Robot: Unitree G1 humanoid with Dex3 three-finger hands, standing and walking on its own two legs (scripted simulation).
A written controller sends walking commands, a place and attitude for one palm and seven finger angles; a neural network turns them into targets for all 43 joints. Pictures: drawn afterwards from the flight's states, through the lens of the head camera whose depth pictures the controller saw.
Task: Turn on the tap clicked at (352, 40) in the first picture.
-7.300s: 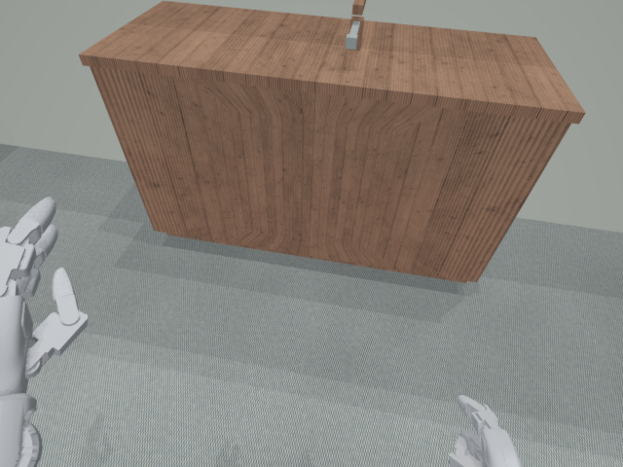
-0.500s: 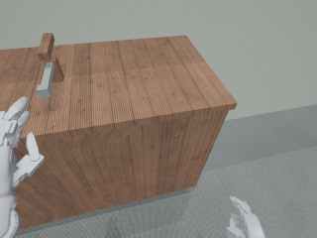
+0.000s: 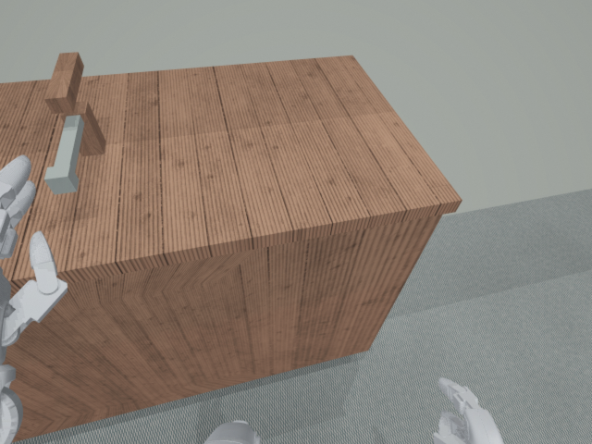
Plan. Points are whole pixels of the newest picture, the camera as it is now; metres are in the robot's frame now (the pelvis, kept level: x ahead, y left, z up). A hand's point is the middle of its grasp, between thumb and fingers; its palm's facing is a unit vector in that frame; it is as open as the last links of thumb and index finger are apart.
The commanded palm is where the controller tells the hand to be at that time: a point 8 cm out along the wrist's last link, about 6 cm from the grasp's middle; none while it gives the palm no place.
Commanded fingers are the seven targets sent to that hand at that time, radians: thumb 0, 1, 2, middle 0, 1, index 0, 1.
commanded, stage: shuffle to correct the standing spot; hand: left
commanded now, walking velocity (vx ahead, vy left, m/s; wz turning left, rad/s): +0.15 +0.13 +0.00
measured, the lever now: (62, 179) +0.39 +0.36 +0.13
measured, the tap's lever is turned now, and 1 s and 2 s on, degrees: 0 0 0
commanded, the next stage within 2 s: come to a stop and stand still in 0.36 s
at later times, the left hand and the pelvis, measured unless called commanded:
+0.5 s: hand (40, 233) +0.27 +0.30 +0.17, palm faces +0.41 -0.80 -0.43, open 7.4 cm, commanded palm +0.22 +0.32 +0.19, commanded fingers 0.00 0.90 0.90 -0.20 -0.30 -0.20 -0.30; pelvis +0.05 +0.05 +0.01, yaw -1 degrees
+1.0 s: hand (49, 211) +0.31 +0.31 +0.17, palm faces +0.39 -0.85 -0.34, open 7.4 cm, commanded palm +0.25 +0.34 +0.19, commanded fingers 0.00 0.90 0.90 -0.20 -0.30 -0.20 -0.30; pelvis +0.08 +0.07 +0.01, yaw -2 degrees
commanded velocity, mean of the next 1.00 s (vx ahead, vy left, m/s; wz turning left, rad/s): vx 0.04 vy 0.01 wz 0.00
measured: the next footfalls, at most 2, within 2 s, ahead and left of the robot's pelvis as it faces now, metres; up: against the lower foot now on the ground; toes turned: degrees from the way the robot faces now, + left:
left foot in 0.06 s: +0.13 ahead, +0.15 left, +0.00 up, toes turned +2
right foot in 0.26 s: +0.12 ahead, -0.02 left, +0.00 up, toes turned -4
